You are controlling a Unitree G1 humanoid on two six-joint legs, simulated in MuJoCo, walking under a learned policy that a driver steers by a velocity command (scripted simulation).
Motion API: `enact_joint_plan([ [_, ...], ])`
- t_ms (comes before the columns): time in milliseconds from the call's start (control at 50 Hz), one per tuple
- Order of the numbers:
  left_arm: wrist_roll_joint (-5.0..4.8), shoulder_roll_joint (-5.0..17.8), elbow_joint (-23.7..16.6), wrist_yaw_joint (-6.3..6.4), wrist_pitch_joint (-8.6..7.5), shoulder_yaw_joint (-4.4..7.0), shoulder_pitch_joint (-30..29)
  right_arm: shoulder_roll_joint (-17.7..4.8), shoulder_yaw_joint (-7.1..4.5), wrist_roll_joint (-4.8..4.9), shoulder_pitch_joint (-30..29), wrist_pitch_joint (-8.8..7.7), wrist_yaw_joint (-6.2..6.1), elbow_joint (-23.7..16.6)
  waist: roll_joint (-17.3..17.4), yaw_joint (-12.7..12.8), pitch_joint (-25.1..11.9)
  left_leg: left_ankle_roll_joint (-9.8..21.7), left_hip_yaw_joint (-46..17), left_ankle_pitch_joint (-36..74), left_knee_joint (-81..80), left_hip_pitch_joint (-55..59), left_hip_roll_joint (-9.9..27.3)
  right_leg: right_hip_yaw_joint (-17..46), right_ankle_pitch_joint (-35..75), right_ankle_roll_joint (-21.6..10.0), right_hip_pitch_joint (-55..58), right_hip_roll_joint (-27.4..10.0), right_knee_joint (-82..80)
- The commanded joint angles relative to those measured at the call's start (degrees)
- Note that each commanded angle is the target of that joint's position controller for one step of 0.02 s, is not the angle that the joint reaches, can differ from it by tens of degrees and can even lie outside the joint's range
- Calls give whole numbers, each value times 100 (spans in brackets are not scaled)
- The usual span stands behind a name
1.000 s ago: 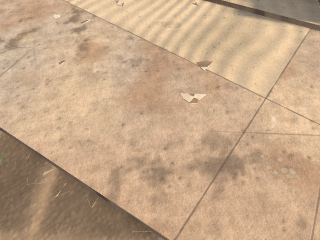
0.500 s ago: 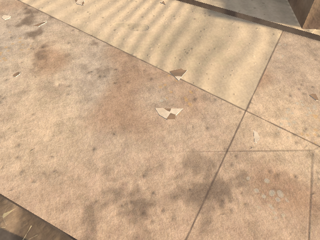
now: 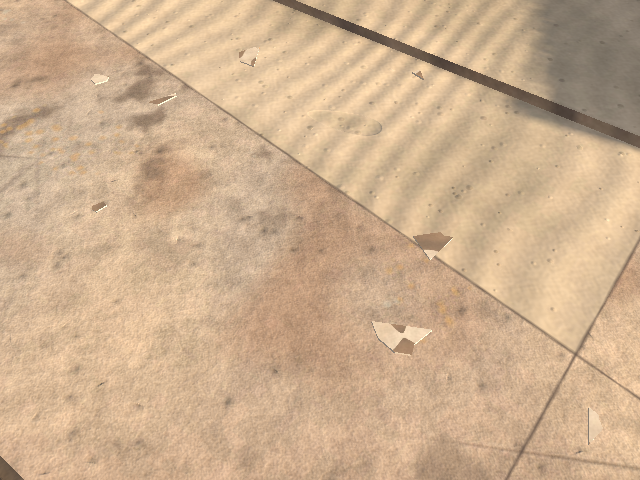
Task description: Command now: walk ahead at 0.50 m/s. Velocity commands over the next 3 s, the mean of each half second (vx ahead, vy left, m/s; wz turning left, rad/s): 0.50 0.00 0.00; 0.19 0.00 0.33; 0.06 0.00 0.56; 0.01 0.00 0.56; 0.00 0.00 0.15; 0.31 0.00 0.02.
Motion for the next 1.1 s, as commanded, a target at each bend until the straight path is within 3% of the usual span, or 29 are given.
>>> enact_joint_plan([
  [20, -70, 1068, -336, 37, -59, 255, -344, -387, -70, 21, -271, -25, 53, -278, -628, -211, 255, -43, 164, 168, -607, 823, -114, 880, -217, -879, -743, -1532, -887],
  [80, -80, 1022, -238, 31, 12, 251, -482, -581, -163, 21, 108, -79, 67, -142, -575, -491, 213, 185, 266, -166, -965, 1312, -158, 838, -201, -722, -434, -1660, -472],
  [100, -36, 919, -219, 29, 49, 208, -538, -681, -251, 12, 643, -93, 47, 63, -482, -749, 3, 264, 441, -403, -1109, 1985, -336, 642, 212, -600, -526, -1446, 162],
  [120, 48, 647, -199, 28, 84, 110, -467, -937, -400, 30, 1603, -108, 11, 397, -105, -1103, -507, 375, 300, -626, -1300, 3129, -301, 296, 510, -413, -844, -1023, 1567],
  [140, 225, 204, -387, 23, 80, -61, -430, -1481, -484, -13, 2133, -114, -34, 471, 1253, -1080, -738, 678, -1389, -858, -1758, 3956, 808, 145, -1232, -99, -1957, -480, 3592],
  [160, -6, 90, -487, 23, -16, -81, 86, -1631, -487, -74, 2151, -158, 26, 445, 2164, -782, -1143, 1532, -3934, -2881, -2804, 4839, 1441, 670, -2044, 18, -3601, 124, 5041],
  [180, -146, 637, -414, 15, -92, 17, -139, -1105, -365, -39, 1673, -249, 59, 285, 1106, -799, -803, 1533, -3893, -3417, -3006, 4404, 1480, 1101, -1688, -54, -4024, -262, 5714],
  [200, -179, 802, -518, 2, -128, 59, -565, -807, -280, -23, 1359, -302, 58, 228, 682, -752, -463, 1352, -3087, -2967, -2916, 3927, 1304, 1051, -1123, -168, -4106, -534, 5685],
  [220, -108, 677, -493, 32, -119, 36, -708, -694, -234, -66, 1084, -324, 63, 205, 348, -615, -338, 1248, -2488, -2262, -2948, 3507, 1052, 980, -673, -154, -3885, -766, 5493],
  [240, -35, 675, -518, 40, -105, 51, -801, -581, -202, -80, 955, -349, 62, 201, 339, -544, -222, 1223, -2101, -1795, -3030, 3250, 895, 943, -413, -157, -3768, -889, 5225],
  [280, -20, 577, -488, -6, -14, 47, -781, -438, -142, -113, 1023, -402, 38, 276, 381, -435, -159, 1185, -1551, -976, -3230, 2965, 699, 930, -26, -129, -3435, -998, 4878],
  [360, 51, 420, -635, -21, 71, -2, -1372, -641, -177, -67, 1418, -421, -64, 485, 43, -551, 50, 1285, -859, 445, -3424, 3187, 670, 782, 626, 92, -3871, -988, 3842],
  [480, -14, 255, -874, -170, 22, -112, -2414, -748, -168, -6, 1823, -322, -122, 689, 133, -874, 363, 1159, -166, 557, -3585, 3277, 498, 400, 1698, 148, -3461, -736, 1974],
  [540, 20, 258, -990, -276, -59, -126, -2760, -752, -171, -8, 2008, -173, -154, 841, 156, -908, 492, 1041, -29, 1641, -3151, 3499, 528, 345, 1781, 51, -3045, -509, 1332],
  [580, 59, 468, -924, -312, -108, -53, -2485, -842, -208, 4, 1919, -88, -186, 874, 339, -660, 268, 873, -168, 2343, -2638, 3770, 583, 466, 1641, -80, -2585, -365, 1090],
  [620, 148, 819, -556, -247, -154, 98, -1430, -928, -247, 32, 1548, -38, -213, 761, 391, -79, -345, 620, -184, 3230, -1563, 3784, 327, 362, 1938, -263, -1275, -135, 760],
  [640, 235, 1113, -376, -182, -173, 177, -817, -813, -212, -9, 1564, -39, -215, 653, 132, 122, -938, 385, -71, 2482, -586, 3182, -20, 577, 3464, -424, 53, -547, 943],
  [660, 391, 1495, -353, -101, -125, 221, -379, -311, -66, -148, 1994, -78, -190, 514, -1025, -9, -1833, 51, 112, -574, 1398, 1280, -664, 1918, 5749, -1056, 2282, -2023, 1639],
  [680, 297, 1281, -462, -94, -17, 131, -374, -98, 21, -19, 2605, -93, -183, 627, -1854, -103, -2931, -136, -307, -3877, 3000, 434, -1141, 3240, 5993, -1760, 3056, -2970, 1416],
  [700, 193, 1029, -576, -84, 85, 75, -663, -749, -183, 126, 2380, -60, -185, 641, -1171, -46, -2701, -141, -670, -3654, 3447, 366, -802, 2865, 4738, -1597, 2204, -2696, 1052],
  [720, 137, 824, -640, -39, 136, 14, -1123, -832, -240, 225, 1845, 9, -220, 465, -933, -164, -1803, -152, -354, -3292, 3408, -21, -548, 2248, 3597, -1363, 1384, -2418, 775],
  [740, 131, 675, -594, -12, 139, -37, -1433, -703, -249, 174, 1647, 122, -278, 443, -703, -307, -1132, -224, -224, -2927, 3184, 23, -344, 1793, 2805, -1223, 410, -2154, 416],
  [760, 171, 533, -567, -6, 130, -76, -1706, -639, -290, 111, 1670, 279, -346, 434, -754, -489, -802, -254, -207, -2652, 2948, 352, -171, 1425, 2088, -1110, -397, -1978, 128],
  [780, 247, 570, -532, -19, 127, -61, -1878, -518, -295, 83, 1788, 408, -381, 396, -929, -621, -608, -280, -100, -2403, 2886, 773, -168, 1166, 1624, -1091, -1067, -1870, -146],
  [860, 272, 745, -385, 86, 101, 12, -2040, -432, -344, 18, 1547, 536, -417, 50, -898, -658, -477, -260, 28, -1805, 2081, 808, -59, 639, 1167, -1291, -1333, -1944, -524],
  [940, 205, 956, -309, 222, 244, 80, -2121, -474, -344, 12, 1052, 538, -291, -254, -763, -547, -544, -194, 185, -1267, 1113, 1051, -18, 274, 885, -1232, -1080, -2028, -559],
  [1000, 136, 1088, -232, 221, 375, 124, -2019, -558, -370, 17, 800, 570, -194, -436, -728, -462, -471, -109, 364, -1409, 583, 1177, -97, 180, 737, -1154, -753, -2156, -427],
  [1060, -20, 1213, -184, 160, 456, 184, -2016, -577, -411, 36, 847, 582, -100, -480, -749, -569, -399, 177, 601, -1432, -334, 1614, -224, 143, -445, -874, -658, -2174, -252],
  [1100, -47, 936, -45, 136, 516, 133, -1796, -728, -501, -32, 1177, 564, -120, -365, -408, -696, -316, 485, 582, -845, -1418, 2320, -475, -241, -445, -398, -909, -1788, 662],
])
Next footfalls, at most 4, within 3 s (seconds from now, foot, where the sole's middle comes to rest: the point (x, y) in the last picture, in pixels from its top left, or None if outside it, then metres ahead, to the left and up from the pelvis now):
0.12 left None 0.22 0.15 -0.78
0.64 right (389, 467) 0.55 -0.08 -0.78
1.12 left None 0.46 0.15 -0.78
1.54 right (364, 435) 0.61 -0.03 -0.78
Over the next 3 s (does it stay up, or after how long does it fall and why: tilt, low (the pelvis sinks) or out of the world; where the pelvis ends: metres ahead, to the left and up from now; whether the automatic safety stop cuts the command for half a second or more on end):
stays up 0.57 0.19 0.00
